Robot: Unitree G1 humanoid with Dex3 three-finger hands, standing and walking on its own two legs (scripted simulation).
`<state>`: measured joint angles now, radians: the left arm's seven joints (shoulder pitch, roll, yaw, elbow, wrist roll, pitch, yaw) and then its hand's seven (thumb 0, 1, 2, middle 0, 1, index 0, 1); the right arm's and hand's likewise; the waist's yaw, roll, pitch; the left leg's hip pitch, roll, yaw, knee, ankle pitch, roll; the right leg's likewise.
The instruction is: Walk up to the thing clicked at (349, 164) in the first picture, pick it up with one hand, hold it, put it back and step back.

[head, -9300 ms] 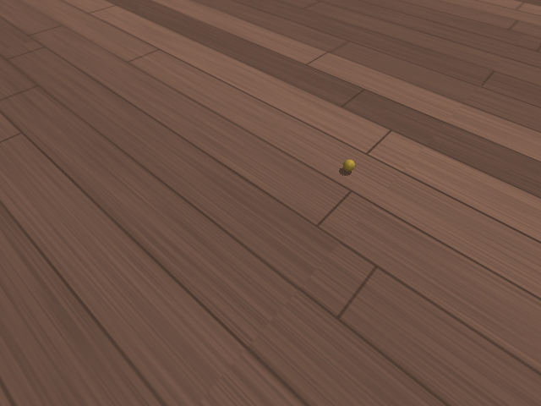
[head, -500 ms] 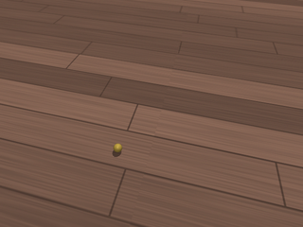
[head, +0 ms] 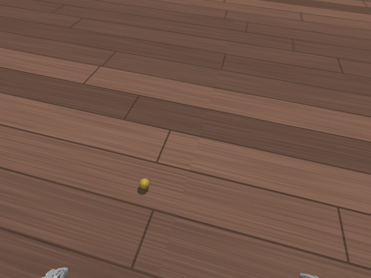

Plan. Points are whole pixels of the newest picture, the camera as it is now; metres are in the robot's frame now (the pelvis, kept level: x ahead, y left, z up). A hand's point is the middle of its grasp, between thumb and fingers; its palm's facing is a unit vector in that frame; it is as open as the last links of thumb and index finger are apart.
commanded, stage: walk up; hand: left
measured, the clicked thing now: (144, 183) +0.73 +0.25 -0.74
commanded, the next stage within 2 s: stand in 0.12 s
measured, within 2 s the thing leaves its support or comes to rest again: neither
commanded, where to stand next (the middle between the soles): +0.36 +0.00 m, yaw +0 degrees
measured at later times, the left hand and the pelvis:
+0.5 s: hand out of the picture +0.06 +0.25 -0.15, palm faces -0.03 -0.94 -0.33, open 7.4 cm; pelvis -0.02 +0.00 +0.01, yaw -1 degrees
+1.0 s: hand out of the picture +0.05 +0.24 -0.15, palm faces -0.06 -0.94 -0.34, open 7.4 cm; pelvis -0.02 -0.01 +0.01, yaw -1 degrees
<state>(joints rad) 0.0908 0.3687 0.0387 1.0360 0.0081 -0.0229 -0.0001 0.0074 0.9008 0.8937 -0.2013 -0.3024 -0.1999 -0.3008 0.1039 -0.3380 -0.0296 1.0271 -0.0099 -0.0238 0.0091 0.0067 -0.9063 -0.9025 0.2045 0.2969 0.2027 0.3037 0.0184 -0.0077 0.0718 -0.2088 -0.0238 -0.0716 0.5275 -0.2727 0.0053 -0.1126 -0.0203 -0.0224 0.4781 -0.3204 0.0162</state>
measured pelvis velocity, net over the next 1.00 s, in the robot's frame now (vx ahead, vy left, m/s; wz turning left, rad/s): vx -0.02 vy -0.01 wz -0.03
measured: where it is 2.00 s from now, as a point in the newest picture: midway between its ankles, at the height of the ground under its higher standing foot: outside the picture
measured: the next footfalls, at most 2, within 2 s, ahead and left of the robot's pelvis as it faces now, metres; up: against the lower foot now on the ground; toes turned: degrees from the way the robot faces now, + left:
right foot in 1.86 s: +0.29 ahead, -0.13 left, +0.00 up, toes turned -2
